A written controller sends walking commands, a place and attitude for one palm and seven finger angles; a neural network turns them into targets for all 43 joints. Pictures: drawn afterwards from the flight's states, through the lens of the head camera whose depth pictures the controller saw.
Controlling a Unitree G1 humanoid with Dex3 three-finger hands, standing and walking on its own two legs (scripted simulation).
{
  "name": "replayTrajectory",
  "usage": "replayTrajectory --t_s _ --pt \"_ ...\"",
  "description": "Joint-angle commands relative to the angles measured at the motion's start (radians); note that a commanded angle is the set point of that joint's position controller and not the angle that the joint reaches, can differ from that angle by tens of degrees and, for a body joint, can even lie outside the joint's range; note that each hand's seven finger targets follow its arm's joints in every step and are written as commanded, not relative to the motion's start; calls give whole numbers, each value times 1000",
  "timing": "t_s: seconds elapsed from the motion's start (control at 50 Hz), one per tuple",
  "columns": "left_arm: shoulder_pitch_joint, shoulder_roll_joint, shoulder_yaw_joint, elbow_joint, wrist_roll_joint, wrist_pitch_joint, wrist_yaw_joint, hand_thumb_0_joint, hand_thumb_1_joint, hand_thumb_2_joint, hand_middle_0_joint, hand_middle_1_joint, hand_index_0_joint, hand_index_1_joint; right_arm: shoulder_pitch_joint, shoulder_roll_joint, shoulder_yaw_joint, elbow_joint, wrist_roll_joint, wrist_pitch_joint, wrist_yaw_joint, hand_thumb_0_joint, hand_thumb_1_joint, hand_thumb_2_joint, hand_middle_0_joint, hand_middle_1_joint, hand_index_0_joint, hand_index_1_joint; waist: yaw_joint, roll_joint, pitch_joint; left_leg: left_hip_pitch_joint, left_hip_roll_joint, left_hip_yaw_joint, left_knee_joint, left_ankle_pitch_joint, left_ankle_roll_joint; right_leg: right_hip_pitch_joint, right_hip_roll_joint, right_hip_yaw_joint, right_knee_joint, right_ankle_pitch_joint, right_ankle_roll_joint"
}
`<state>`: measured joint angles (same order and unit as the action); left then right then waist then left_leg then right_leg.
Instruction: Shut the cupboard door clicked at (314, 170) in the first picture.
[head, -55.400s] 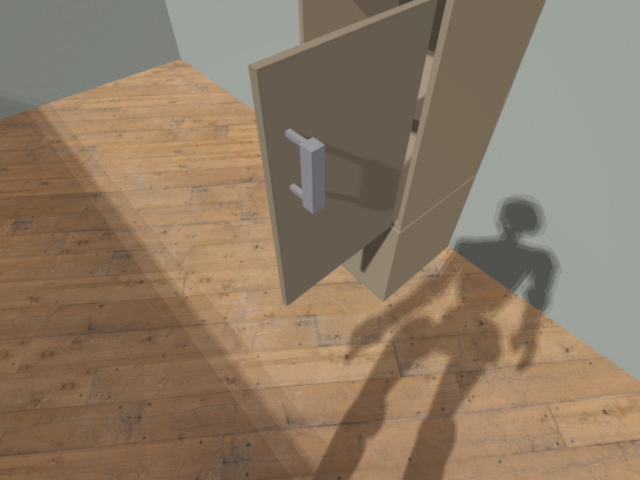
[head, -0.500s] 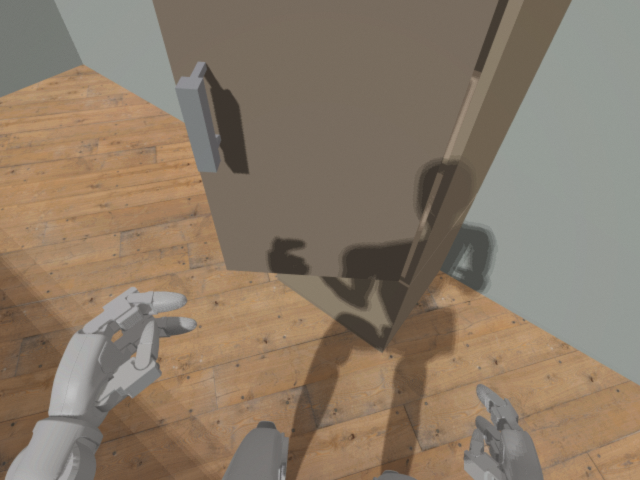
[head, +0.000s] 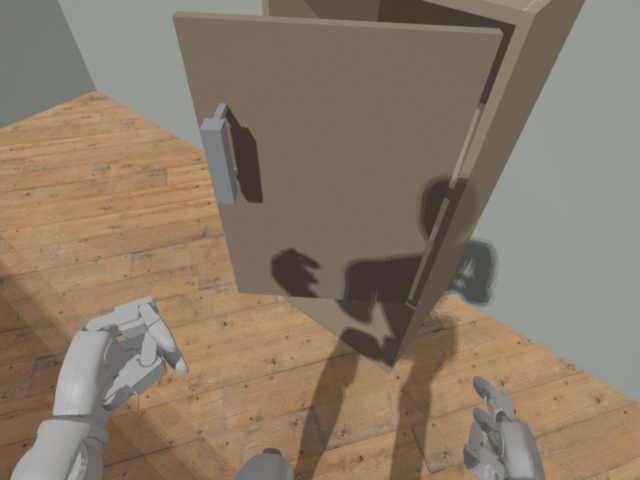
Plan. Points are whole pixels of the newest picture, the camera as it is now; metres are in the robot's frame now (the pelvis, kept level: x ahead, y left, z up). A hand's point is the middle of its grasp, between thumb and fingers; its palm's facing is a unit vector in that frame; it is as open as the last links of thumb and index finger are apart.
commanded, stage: raise the hand and make a fist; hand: left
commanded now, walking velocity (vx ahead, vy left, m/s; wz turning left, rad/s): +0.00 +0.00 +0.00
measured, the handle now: (224, 154) +0.52 +0.19 +0.13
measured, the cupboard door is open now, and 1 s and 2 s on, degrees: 34 34 34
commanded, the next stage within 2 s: bring the fist close to the handle in 0.76 s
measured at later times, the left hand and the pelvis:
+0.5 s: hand (176, 327) +0.24 +0.17 +0.13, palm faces +0.01 -1.00 -0.04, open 3.1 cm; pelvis +0.01 -0.02 +0.02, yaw +0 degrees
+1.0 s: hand (182, 314) +0.25 +0.17 +0.13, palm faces +0.03 -1.00 -0.04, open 3.1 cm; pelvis +0.01 -0.02 +0.02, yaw +0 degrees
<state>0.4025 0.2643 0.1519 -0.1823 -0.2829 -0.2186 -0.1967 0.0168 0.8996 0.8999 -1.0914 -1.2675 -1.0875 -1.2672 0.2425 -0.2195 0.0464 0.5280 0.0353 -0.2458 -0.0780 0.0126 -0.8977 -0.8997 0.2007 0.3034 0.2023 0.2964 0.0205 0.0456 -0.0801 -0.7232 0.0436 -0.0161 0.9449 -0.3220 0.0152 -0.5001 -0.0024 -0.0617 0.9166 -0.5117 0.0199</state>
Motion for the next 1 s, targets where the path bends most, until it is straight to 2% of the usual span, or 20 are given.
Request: replayTrajectory --t_s 0.0,0.18,0.24,0.28,0.34,0.38,0.4,0.46,0.48,0.5,0.58,0.64,0.66,0.68,0.74,0.78,0.84,0.9,0.92,0.98 --pt "-102 103 58 -217 -13 -27 -3 0 900 900 -1263 -1460 -1263 -1460 -59 -129 -47 -158 9 -53 -8 0 -900 -900 200 300 200 300 -7 61 -103 304 -13 -64 -247 -88 2 -109 45 -21 -194 98 -33" --pt "-177 153 115 -213 -30 13 -17 0 900 900 -1300 -1500 -1300 -1500 -68 -135 -36 -142 10 -64 -10 0 -900 -900 200 300 200 300 7 25 -104 351 -26 -37 -264 -13 6 -31 39 0 -265 128 -29" --pt "-201 128 89 -217 -38 21 -27 0 900 900 -1300 -1500 -1300 -1500 -79 -129 -34 -136 15 -74 -10 0 -900 -900 200 300 200 300 1 24 -87 369 -28 -29 -272 2 7 -27 34 7 -289 135 -26" --pt "-207 162 123 -193 -44 31 -28 0 900 900 -1300 -1500 -1300 -1500 -78 -138 -36 -126 15 -78 -12 0 -900 -900 200 300 200 300 6 -18 -76 362 -31 -24 -269 11 10 -11 29 24 -311 132 -21" --pt "-233 137 106 -211 -51 44 -40 0 900 900 -1300 -1500 -1300 -1500 -86 -133 -38 -123 19 -85 -11 0 -900 -900 200 300 200 300 8 -3 -102 393 -35 -12 -273 54 11 12 22 30 -318 180 -18" --pt "-191 152 133 -146 -53 60 -40 0 900 900 -1300 -1500 -1300 -1500 -83 -136 -42 -114 20 -85 -12 0 -900 -900 200 300 200 300 13 -52 -63 373 -35 -8 -270 58 10 16 17 43 -335 182 -13" --pt "-194 124 108 -153 -54 60 -45 0 900 900 -1300 -1500 -1300 -1500 -86 -133 -42 -119 20 -85 -11 0 -900 -900 200 300 200 300 10 -55 -66 377 -38 -4 -266 78 12 18 12 49 -334 212 -9" --pt "-216 131 115 -161 -51 55 -42 0 900 900 -1300 -1500 -1300 -1500 -89 -134 -43 -119 19 -86 -8 0 -900 -900 200 300 200 300 13 -26 -58 385 -40 0 -277 69 9 12 13 43 -335 199 -11" --pt "-200 160 144 -151 -49 51 -36 0 900 900 -1300 -1500 -1300 -1500 -83 -138 -48 -115 17 -85 -9 0 -900 -900 200 300 200 300 14 -64 -67 379 -39 2 -265 80 11 25 8 61 -342 210 -5" --pt "-206 130 118 -170 -46 45 -37 0 900 900 -1300 -1500 -1300 -1500 -88 -132 -47 -119 16 -86 -6 0 -900 -900 200 300 200 300 15 -42 -81 386 -41 6 -265 99 11 35 5 59 -333 238 -6" --pt "-214 154 141 -174 -43 17 -30 0 900 900 -1300 -1500 -1300 -1500 -79 -137 -50 -109 13 -84 -2 0 -900 -900 200 300 200 300 10 -46 -87 393 -39 7 -255 129 12 39 7 57 -318 303 -1" --pt "-212 128 123 -177 -43 9 -33 0 900 900 -1300 -1500 -1300 -1500 -79 -131 -52 -110 13 -81 2 0 -900 -900 200 300 200 300 6 -24 -101 409 -41 13 -255 149 11 42 7 46 -304 350 -2" --pt "-214 125 118 -173 -43 10 -36 0 900 900 -1300 -1500 -1300 -1500 -82 -132 -52 -110 15 -78 1 0 -900 -900 200 300 200 300 6 -3 -97 411 -41 14 -258 141 11 32 9 46 -307 338 -3" --pt "-207 144 131 -160 -40 13 -33 0 900 900 -1300 -1500 -1300 -1500 -75 -136 -53 -106 14 -74 1 0 -900 -900 200 300 200 300 4 -37 -79 397 -37 11 -254 135 12 35 9 51 -313 323 0" --pt "-211 115 107 -161 -42 20 -38 0 900 900 -1300 -1500 -1300 -1500 -85 -132 -52 -111 16 -68 0 0 -900 -900 200 300 200 300 4 -14 -79 404 -40 13 -262 128 11 29 11 45 -314 311 -4" --pt "-199 138 126 -151 -39 23 -33 0 900 900 -1300 -1500 -1300 -1500 -81 -136 -53 -109 15 -63 -1 0 -900 -900 200 300 200 300 4 -36 -71 397 -35 8 -264 122 12 29 13 46 -319 293 -3" --pt "-219 123 114 -185 -40 16 -31 0 900 900 -1300 -1500 -1300 -1500 -87 -131 -51 -115 13 -62 -2 0 -900 -900 200 300 200 300 2 -9 -100 422 -37 7 -272 132 12 31 18 29 -304 308 -8" --pt "-323 140 125 -130 -36 13 -21 0 900 900 -1300 -1500 -1300 -1500 -84 -137 -51 -95 11 -56 -7 0 -900 -900 200 300 200 300 -18 -48 -68 402 -34 3 -266 101 13 1 18 38 -316 264 -4" --pt "-360 123 106 -124 -34 10 -23 0 900 900 -1300 -1500 -1300 -1500 -86 -137 -49 -91 12 -56 -8 0 -900 -900 200 300 200 300 -18 -15 -77 410 -37 4 -267 94 12 -4 19 38 -313 251 -8" --pt "-413 144 112 -84 -27 9 -23 0 900 900 -1300 -1500 -1300 -1500 -84 -142 -52 -79 12 -58 -12 0 -900 -900 200 300 200 300 -16 -22 -107 424 -32 -1 -271 87 13 -3 22 36 -314 232 -11"
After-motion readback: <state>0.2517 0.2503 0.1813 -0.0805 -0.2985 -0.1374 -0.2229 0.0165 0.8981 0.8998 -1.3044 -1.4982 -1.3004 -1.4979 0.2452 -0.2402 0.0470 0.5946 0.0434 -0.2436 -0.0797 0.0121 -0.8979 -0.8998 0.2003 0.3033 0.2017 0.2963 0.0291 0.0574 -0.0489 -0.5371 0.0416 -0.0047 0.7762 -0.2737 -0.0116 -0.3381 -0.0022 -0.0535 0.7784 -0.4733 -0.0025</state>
